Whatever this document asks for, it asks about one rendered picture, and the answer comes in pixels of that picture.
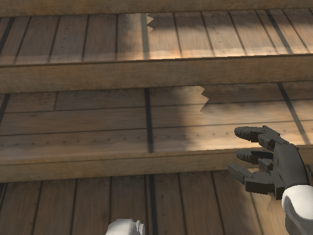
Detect robot left thigh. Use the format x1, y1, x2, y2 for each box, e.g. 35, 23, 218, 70
106, 218, 145, 235

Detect right robot hand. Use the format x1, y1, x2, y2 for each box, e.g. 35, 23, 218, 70
227, 125, 312, 201

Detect right robot forearm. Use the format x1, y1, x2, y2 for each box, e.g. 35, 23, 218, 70
282, 185, 313, 235

